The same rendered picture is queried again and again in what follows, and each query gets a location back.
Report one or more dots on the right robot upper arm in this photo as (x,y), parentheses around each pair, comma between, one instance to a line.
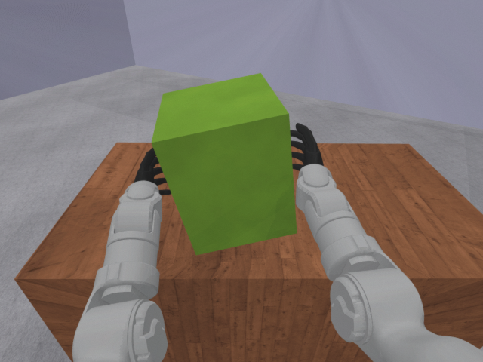
(381,312)

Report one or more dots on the right robot forearm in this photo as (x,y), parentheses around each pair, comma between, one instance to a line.
(344,244)

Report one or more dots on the robot left hand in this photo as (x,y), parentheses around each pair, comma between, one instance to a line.
(147,171)

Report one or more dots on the pedestal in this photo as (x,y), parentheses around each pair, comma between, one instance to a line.
(269,301)

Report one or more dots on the carton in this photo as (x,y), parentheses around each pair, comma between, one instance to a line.
(225,151)

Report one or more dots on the left robot forearm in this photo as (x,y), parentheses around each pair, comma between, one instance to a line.
(129,271)

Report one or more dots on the left robot upper arm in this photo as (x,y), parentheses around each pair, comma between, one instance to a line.
(132,331)

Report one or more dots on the robot right hand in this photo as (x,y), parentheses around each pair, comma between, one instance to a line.
(311,153)

